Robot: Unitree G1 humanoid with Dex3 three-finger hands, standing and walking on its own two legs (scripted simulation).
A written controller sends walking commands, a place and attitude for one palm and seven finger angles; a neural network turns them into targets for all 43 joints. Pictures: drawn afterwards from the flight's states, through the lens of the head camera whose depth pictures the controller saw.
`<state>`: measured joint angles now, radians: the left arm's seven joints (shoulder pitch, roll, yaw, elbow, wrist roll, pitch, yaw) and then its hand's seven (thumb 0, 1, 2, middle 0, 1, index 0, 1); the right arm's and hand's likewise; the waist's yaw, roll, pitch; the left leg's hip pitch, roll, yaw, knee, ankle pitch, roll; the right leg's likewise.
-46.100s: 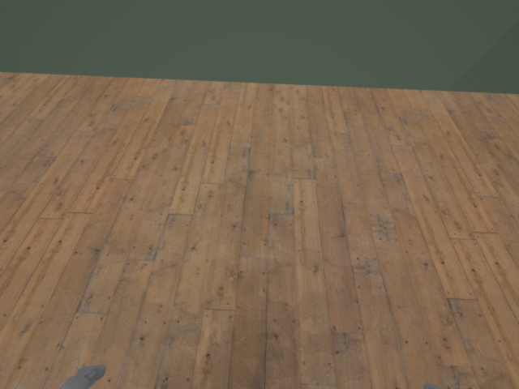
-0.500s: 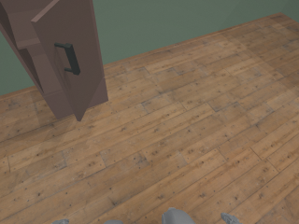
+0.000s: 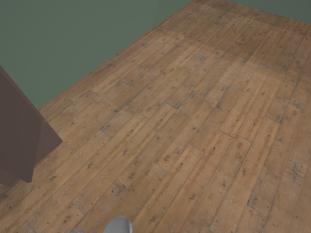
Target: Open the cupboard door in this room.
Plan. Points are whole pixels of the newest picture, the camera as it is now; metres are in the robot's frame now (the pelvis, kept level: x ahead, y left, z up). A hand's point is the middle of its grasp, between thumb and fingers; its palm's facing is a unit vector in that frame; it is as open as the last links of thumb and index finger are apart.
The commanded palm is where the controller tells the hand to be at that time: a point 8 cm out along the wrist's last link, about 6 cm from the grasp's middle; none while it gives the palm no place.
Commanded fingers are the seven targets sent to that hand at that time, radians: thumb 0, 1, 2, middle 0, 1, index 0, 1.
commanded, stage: walk to a spot facing it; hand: left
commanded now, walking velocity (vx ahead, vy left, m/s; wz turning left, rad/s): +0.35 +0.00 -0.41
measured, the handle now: out of the picture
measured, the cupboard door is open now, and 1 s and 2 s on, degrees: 48 48 48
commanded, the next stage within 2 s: turn to face it in 1.66 s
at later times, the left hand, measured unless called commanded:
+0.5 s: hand (117, 160) +0.36 +0.15 -0.15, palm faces -0.28 -0.94 -0.20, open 7.4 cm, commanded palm none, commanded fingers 0.00 0.90 0.90 -0.20 -0.30 -0.20 -0.30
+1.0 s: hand (135, 146) +0.43 +0.09 -0.19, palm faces -0.18 -0.97 -0.18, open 7.3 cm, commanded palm none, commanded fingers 0.00 0.90 0.90 -0.20 -0.30 -0.20 -0.30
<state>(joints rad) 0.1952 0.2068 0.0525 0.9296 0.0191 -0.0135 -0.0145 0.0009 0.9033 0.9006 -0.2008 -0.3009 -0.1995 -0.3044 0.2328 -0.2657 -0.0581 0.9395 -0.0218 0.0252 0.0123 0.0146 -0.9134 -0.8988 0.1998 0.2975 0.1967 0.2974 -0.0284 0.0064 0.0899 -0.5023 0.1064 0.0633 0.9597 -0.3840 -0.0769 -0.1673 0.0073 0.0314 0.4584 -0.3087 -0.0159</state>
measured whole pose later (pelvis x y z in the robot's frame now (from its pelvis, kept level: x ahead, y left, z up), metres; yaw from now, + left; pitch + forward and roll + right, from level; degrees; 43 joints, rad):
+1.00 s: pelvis +0.42 -0.09 -0.01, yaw -15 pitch +0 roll +0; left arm 0.37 0.18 0.05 1.12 0.02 -0.07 0.00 -0.01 0.92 0.90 -0.20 -0.30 -0.20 -0.30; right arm 0.09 -0.18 -0.05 0.98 -0.02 -0.04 0.03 0.01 -0.91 -0.90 0.20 0.30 0.19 0.30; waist 0.03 -0.02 0.06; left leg -0.45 0.07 0.13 0.60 -0.20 0.00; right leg 0.04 0.01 -0.11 0.39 -0.42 -0.03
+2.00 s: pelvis +0.82 -0.22 -0.02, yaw -6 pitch +0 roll -2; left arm 0.23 0.19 0.05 1.05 0.01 0.01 0.01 0.01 0.91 0.90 -0.20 -0.30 -0.20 -0.30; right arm 0.12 -0.20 -0.04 0.95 -0.02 -0.03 -0.01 0.00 -0.91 -0.90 0.20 0.30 0.20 0.30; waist 0.01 -0.03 0.11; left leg -0.44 0.01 0.09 0.64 -0.20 0.07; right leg -0.40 -0.07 -0.08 1.23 -0.50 0.07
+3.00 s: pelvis +0.91 -0.32 -0.01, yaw +28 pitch +2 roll -1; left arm 0.12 0.26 0.07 0.85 0.01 0.05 0.00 0.00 0.91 0.90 -0.20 -0.30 -0.20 -0.30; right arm 0.13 -0.24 -0.05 0.89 -0.02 0.05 0.01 0.01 -0.91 -0.90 0.20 0.30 0.20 0.30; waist 0.00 0.01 0.10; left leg -0.35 -0.01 -0.06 0.56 -0.24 0.00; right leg -0.43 -0.07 -0.01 0.85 -0.42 0.08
